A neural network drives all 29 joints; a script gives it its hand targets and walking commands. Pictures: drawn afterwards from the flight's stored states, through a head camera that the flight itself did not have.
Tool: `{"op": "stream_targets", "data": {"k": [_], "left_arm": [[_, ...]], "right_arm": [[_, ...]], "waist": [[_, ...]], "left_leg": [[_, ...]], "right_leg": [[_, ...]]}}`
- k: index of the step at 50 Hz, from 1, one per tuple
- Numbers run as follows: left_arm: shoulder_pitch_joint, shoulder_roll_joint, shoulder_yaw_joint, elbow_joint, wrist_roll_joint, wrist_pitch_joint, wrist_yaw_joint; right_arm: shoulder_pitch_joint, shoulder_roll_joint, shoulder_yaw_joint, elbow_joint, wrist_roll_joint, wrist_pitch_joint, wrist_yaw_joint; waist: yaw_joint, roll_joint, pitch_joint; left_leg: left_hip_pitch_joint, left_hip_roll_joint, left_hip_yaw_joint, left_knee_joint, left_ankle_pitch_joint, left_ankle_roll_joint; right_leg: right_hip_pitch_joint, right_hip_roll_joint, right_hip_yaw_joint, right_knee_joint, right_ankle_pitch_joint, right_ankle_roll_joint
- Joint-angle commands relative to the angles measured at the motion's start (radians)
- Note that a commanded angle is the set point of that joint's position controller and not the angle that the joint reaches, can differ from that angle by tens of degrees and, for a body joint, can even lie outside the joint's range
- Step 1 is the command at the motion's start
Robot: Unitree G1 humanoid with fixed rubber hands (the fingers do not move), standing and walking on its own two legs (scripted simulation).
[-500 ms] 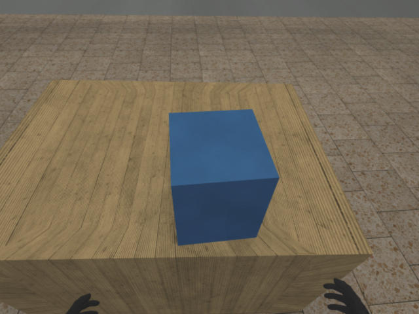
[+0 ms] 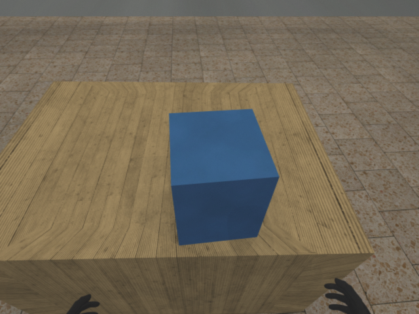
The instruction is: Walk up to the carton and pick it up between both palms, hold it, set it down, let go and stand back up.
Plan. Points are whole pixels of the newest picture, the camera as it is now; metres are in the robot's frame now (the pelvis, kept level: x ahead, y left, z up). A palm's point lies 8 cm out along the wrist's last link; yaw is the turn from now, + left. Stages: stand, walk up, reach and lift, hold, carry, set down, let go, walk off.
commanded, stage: stand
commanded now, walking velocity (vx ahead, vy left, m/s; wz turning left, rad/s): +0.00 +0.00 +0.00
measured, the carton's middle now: (215, 178) +0.43 +0.00 -0.02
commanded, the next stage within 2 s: none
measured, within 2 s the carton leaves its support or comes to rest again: neither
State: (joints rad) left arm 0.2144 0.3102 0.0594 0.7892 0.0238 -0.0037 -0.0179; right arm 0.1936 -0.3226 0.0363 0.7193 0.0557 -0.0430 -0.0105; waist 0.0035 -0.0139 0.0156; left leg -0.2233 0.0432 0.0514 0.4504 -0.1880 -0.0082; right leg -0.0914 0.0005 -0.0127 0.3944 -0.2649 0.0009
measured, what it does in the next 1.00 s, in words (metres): stands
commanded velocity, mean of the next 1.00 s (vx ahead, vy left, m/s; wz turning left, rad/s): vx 0.00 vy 0.00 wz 0.00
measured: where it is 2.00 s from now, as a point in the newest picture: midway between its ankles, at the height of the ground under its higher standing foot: outside the picture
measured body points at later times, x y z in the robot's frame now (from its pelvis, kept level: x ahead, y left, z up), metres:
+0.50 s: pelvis +0.00 +0.00 +0.00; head -0.01 +0.01 +0.45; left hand +0.12 +0.28 -0.11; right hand +0.15 -0.27 -0.09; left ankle +0.04 +0.12 -0.74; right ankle -0.03 -0.13 -0.74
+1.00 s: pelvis +0.00 +0.00 +0.00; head -0.01 +0.01 +0.45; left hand +0.12 +0.29 -0.11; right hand +0.14 -0.27 -0.09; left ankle +0.04 +0.12 -0.74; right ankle -0.03 -0.13 -0.74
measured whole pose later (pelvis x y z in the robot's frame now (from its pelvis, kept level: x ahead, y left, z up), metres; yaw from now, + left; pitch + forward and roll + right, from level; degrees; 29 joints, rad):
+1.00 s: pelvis +0.00 +0.00 +0.00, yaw +0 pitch -2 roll -1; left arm 0.19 0.31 0.06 0.83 0.02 0.00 -0.02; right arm 0.18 -0.33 0.04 0.75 0.06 -0.04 -0.01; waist 0.00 0.00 0.02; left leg -0.22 0.04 0.05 0.45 -0.19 -0.01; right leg -0.09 0.00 -0.01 0.39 -0.26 0.00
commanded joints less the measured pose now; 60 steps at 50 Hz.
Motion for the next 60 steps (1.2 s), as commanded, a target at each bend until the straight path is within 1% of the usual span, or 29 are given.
{"op": "stream_targets", "data": {"k": [1,2,3,5,6,7,11,12,14,15,17,18,21,26,27,29,31,34,37,38,39,41,42,46,47,52,54,57,60], "left_arm": [[-0.044,0.231,0.039,0.010,-0.008,-0.033,0.001],[-0.047,0.232,0.040,0.008,-0.009,-0.032,0.002],[-0.041,0.229,0.037,0.012,-0.009,-0.030,0.001],[-0.045,0.236,0.039,0.016,-0.005,-0.033,0.002],[-0.036,0.234,0.039,0.017,-0.009,-0.032,0.001],[-0.033,0.236,0.040,0.023,-0.008,-0.033,0.001],[-0.039,0.233,0.039,0.027,-0.008,-0.034,-0.001],[-0.043,0.239,0.040,0.025,-0.007,-0.035,0.000],[-0.052,0.233,0.038,0.024,-0.009,-0.033,0.001],[-0.056,0.238,0.039,0.020,-0.008,-0.034,0.000],[-0.053,0.233,0.037,0.026,-0.011,-0.033,0.000],[-0.047,0.233,0.038,0.027,-0.014,-0.033,0.001],[-0.057,0.230,0.035,0.029,-0.008,-0.033,0.000],[-0.051,0.235,0.038,0.037,-0.013,-0.032,0.003],[-0.057,0.237,0.037,0.033,-0.012,-0.033,0.002],[-0.054,0.232,0.035,0.039,-0.011,-0.033,0.002],[-0.057,0.243,0.037,0.042,-0.012,-0.031,0.002],[-0.064,0.232,0.036,0.043,-0.011,-0.033,0.000],[-0.057,0.229,0.034,0.045,-0.013,-0.033,-0.002],[-0.056,0.237,0.037,0.050,-0.012,-0.034,-0.002],[-0.069,0.245,0.039,0.050,-0.009,-0.035,-0.002],[-0.054,0.243,0.040,0.055,-0.013,-0.034,0.001],[-0.060,0.250,0.040,0.055,-0.010,-0.034,0.001],[-0.065,0.234,0.036,0.057,-0.011,-0.033,0.002],[-0.069,0.241,0.039,0.053,-0.013,-0.031,0.003],[-0.062,0.244,0.037,0.060,-0.014,-0.034,0.002],[-0.067,0.241,0.037,0.063,-0.013,-0.032,0.002],[-0.076,0.233,0.033,0.060,-0.014,-0.032,0.001],[-0.068,0.237,0.034,0.065,-0.013,-0.032,-0.001]], "right_arm": [[-0.057,-0.228,-0.069,0.037,-0.088,-0.014,-0.005],[-0.063,-0.229,-0.070,0.039,-0.090,-0.012,-0.007],[-0.062,-0.231,-0.070,0.038,-0.090,-0.013,-0.008],[-0.061,-0.228,-0.070,0.038,-0.090,-0.014,-0.009],[-0.064,-0.231,-0.068,0.036,-0.091,-0.013,-0.008],[-0.062,-0.233,-0.069,0.039,-0.092,-0.012,-0.007],[-0.072,-0.233,-0.070,0.043,-0.092,-0.013,-0.006],[-0.070,-0.232,-0.071,0.041,-0.090,-0.014,-0.006],[-0.063,-0.233,-0.070,0.042,-0.090,-0.016,-0.005],[-0.067,-0.238,-0.071,0.048,-0.089,-0.015,-0.008],[-0.069,-0.229,-0.068,0.045,-0.090,-0.013,-0.006],[-0.072,-0.238,-0.070,0.046,-0.089,-0.013,-0.007],[-0.065,-0.238,-0.068,0.052,-0.088,-0.013,-0.008],[-0.073,-0.235,-0.063,0.059,-0.090,-0.011,-0.006],[-0.076,-0.233,-0.066,0.056,-0.091,-0.012,-0.005],[-0.080,-0.233,-0.066,0.058,-0.090,-0.013,-0.005],[-0.074,-0.233,-0.067,0.065,-0.090,-0.012,-0.007],[-0.067,-0.238,-0.065,0.067,-0.090,-0.011,-0.007],[-0.079,-0.244,-0.067,0.065,-0.091,-0.012,-0.007],[-0.085,-0.237,-0.066,0.066,-0.091,-0.011,-0.004],[-0.076,-0.238,-0.067,0.065,-0.090,-0.010,-0.007],[-0.080,-0.234,-0.066,0.067,-0.091,-0.010,-0.007],[-0.080,-0.229,-0.063,0.068,-0.088,-0.011,-0.007],[-0.076,-0.234,-0.065,0.072,-0.091,-0.011,-0.007],[-0.078,-0.231,-0.064,0.070,-0.087,-0.009,-0.006],[-0.079,-0.236,-0.064,0.075,-0.087,-0.010,-0.005],[-0.084,-0.232,-0.062,0.075,-0.091,-0.010,-0.005],[-0.086,-0.233,-0.061,0.079,-0.089,-0.013,-0.007],[-0.080,-0.240,-0.065,0.083,-0.088,-0.011,-0.007]], "waist": [[-0.001,0.121,-0.012],[-0.002,0.111,-0.019],[0.003,0.121,-0.005],[-0.004,0.110,-0.009],[0.003,0.104,0.000],[0.002,0.118,0.011],[0.005,0.111,-0.004],[0.001,0.129,0.004],[0.000,0.109,-0.008],[0.000,0.121,-0.004],[-0.003,0.114,-0.013],[0.004,0.121,-0.009],[-0.005,0.116,0.004],[0.002,0.123,0.011],[-0.001,0.106,0.005],[0.001,0.120,0.000],[-0.001,0.104,0.009],[-0.006,0.112,0.012],[0.003,0.114,0.017],[0.003,0.101,0.008],[-0.008,0.120,-0.003],[0.000,0.132,-0.002],[-0.001,0.109,0.015],[-0.006,0.118,0.006],[-0.003,0.095,0.005],[-0.004,0.118,0.012],[-0.003,0.102,0.004],[-0.003,0.119,0.013],[-0.004,0.107,-0.001]], "left_leg": [[0.056,0.087,-0.113,-0.065,0.168,0.055],[0.063,0.086,-0.110,-0.068,0.167,0.056],[0.052,0.090,-0.111,-0.067,0.161,0.058],[0.054,0.085,-0.112,-0.073,0.147,0.057],[0.053,0.088,-0.119,-0.078,0.140,0.056],[0.047,0.086,-0.113,-0.079,0.126,0.055],[0.051,0.085,-0.112,-0.078,0.141,0.055],[0.050,0.087,-0.113,-0.078,0.136,0.054],[0.064,0.086,-0.112,-0.075,0.156,0.054],[0.068,0.087,-0.110,-0.069,0.172,0.053],[0.065,0.088,-0.113,-0.074,0.173,0.054],[0.061,0.085,-0.108,-0.072,0.176,0.051],[0.058,0.090,-0.112,-0.076,0.149,0.053],[0.044,0.087,-0.117,-0.087,0.126,0.053],[0.055,0.087,-0.115,-0.087,0.130,0.052],[0.047,0.085,-0.112,-0.082,0.122,0.051],[0.053,0.087,-0.116,-0.083,0.142,0.051],[0.053,0.088,-0.109,-0.081,0.136,0.050],[0.045,0.088,-0.115,-0.083,0.120,0.053],[0.052,0.085,-0.114,-0.085,0.120,0.052],[0.060,0.085,-0.112,-0.086,0.134,0.049],[0.060,0.084,-0.108,-0.083,0.148,0.047],[0.057,0.086,-0.112,-0.082,0.158,0.047],[0.059,0.090,-0.120,-0.083,0.150,0.052],[0.065,0.089,-0.116,-0.087,0.159,0.049],[0.053,0.088,-0.116,-0.088,0.142,0.049],[0.057,0.086,-0.118,-0.093,0.142,0.046],[0.057,0.086,-0.113,-0.086,0.152,0.046],[0.063,0.089,-0.115,-0.083,0.153,0.051]], "right_leg": [[-0.037,-0.129,0.088,-0.092,0.154,-0.039],[-0.042,-0.126,0.085,-0.088,0.142,-0.037],[-0.040,-0.127,0.090,-0.096,0.147,-0.039],[-0.044,-0.125,0.091,-0.094,0.142,-0.039],[-0.047,-0.122,0.082,-0.098,0.128,-0.036],[-0.050,-0.125,0.087,-0.100,0.130,-0.034],[-0.043,-0.126,0.087,-0.096,0.131,-0.037],[-0.049,-0.128,0.093,-0.097,0.139,-0.038],[-0.050,-0.127,0.090,-0.096,0.135,-0.039],[-0.053,-0.124,0.089,-0.096,0.147,-0.037],[-0.039,-0.126,0.083,-0.090,0.159,-0.036],[-0.040,-0.124,0.085,-0.094,0.154,-0.036],[-0.053,-0.128,0.089,-0.101,0.136,-0.037],[-0.049,-0.126,0.088,-0.099,0.125,-0.039],[-0.055,-0.126,0.086,-0.097,0.114,-0.040],[-0.044,-0.127,0.089,-0.101,0.117,-0.041],[-0.055,-0.129,0.089,-0.103,0.117,-0.040],[-0.055,-0.128,0.090,-0.106,0.122,-0.038],[-0.053,-0.126,0.088,-0.107,0.112,-0.039],[-0.054,-0.129,0.091,-0.108,0.115,-0.040],[-0.047,-0.128,0.089,-0.103,0.116,-0.039],[-0.048,-0.127,0.088,-0.107,0.138,-0.037],[-0.052,-0.126,0.088,-0.104,0.143,-0.038],[-0.043,-0.130,0.089,-0.100,0.148,-0.038],[-0.054,-0.128,0.084,-0.096,0.135,-0.039],[-0.047,-0.130,0.093,-0.106,0.134,-0.037],[-0.042,-0.129,0.082,-0.101,0.122,-0.038],[-0.055,-0.129,0.087,-0.104,0.133,-0.037],[-0.041,-0.129,0.090,-0.102,0.144,-0.040]]}}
